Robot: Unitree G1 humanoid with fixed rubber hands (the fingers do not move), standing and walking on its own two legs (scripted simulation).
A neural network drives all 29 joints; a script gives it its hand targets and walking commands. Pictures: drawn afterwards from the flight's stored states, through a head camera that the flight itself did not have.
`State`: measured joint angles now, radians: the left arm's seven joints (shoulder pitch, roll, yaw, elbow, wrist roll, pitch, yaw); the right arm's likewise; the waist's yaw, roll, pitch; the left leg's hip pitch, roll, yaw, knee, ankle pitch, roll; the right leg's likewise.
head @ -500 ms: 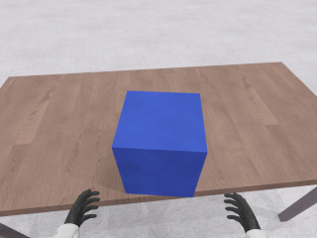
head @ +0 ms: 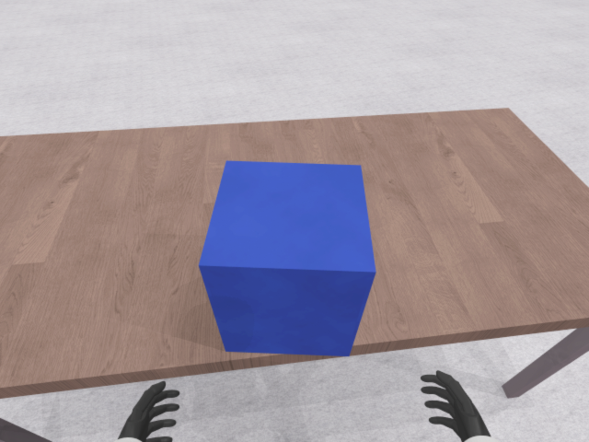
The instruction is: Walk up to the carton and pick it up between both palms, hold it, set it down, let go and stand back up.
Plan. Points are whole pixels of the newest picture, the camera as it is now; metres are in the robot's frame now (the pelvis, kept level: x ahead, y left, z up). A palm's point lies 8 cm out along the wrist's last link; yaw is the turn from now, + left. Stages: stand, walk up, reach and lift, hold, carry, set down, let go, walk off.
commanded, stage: let go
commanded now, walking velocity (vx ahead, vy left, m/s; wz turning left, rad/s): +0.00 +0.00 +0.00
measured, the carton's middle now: (290, 262) +0.38 +0.01 +0.00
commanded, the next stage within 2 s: stand in 0.38 s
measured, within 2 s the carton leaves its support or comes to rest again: neither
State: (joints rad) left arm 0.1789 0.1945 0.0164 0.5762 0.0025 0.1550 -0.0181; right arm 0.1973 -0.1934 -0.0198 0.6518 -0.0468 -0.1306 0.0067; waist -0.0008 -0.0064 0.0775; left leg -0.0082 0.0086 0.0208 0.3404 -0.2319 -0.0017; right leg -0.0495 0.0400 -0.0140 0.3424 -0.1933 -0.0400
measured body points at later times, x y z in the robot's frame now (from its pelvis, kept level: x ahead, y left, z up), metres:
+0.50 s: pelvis +0.01 +0.02 -0.01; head +0.01 +0.01 +0.44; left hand +0.18 +0.25 -0.09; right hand +0.17 -0.23 -0.10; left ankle -0.02 +0.12 -0.75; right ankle +0.00 -0.09 -0.75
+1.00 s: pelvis -0.01 +0.03 -0.01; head +0.01 +0.02 +0.44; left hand +0.19 +0.22 -0.12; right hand +0.03 -0.25 -0.14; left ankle +0.00 +0.13 -0.75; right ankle -0.01 -0.08 -0.75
